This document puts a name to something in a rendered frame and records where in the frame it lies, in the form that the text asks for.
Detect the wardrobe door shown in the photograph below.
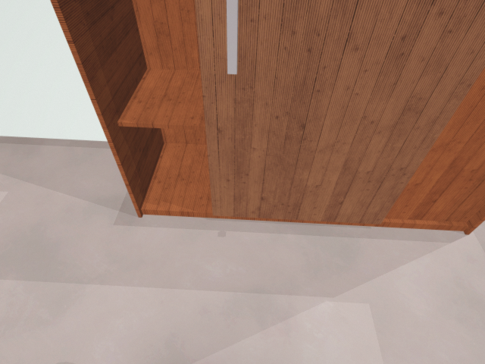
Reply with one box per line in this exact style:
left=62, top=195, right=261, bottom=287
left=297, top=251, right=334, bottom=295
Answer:
left=385, top=68, right=485, bottom=222
left=195, top=0, right=485, bottom=224

